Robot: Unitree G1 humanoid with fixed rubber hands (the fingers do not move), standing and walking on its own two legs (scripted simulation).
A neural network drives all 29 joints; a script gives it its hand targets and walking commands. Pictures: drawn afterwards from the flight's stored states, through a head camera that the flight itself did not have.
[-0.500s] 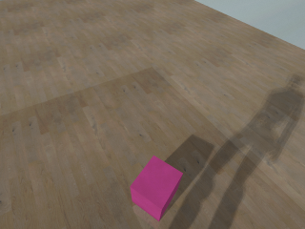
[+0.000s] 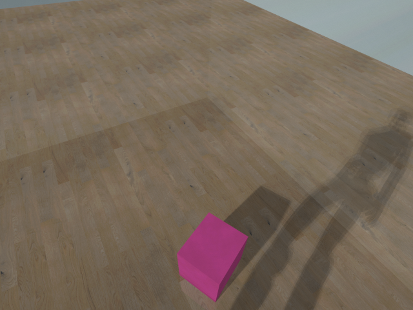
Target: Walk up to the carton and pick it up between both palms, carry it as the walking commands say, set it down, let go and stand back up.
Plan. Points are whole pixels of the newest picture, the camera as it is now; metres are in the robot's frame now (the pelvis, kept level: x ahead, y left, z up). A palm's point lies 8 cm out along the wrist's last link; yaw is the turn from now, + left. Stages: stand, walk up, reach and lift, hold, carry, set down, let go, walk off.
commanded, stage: walk up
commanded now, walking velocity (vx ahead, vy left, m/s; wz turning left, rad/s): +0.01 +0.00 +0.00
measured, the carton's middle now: (212, 256) +0.49 -0.04 -0.65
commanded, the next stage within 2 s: none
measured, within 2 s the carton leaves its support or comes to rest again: neither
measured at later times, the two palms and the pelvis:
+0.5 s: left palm out of the picture -0.04 +0.21 -0.15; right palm out of the picture -0.02 -0.21 -0.14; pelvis -0.03 +0.00 +0.00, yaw +1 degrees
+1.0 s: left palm out of the picture -0.06 +0.20 -0.15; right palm out of the picture -0.03 -0.22 -0.14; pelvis -0.04 -0.01 +0.00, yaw +2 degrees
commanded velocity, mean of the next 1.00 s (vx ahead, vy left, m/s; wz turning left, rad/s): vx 0.04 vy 0.00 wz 0.00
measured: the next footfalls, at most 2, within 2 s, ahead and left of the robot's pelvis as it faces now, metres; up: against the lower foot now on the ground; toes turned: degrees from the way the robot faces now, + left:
left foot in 2.00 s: +0.22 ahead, +0.24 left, +0.00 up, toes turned -9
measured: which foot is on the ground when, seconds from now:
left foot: down 0.00-1.00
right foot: down 0.00-1.00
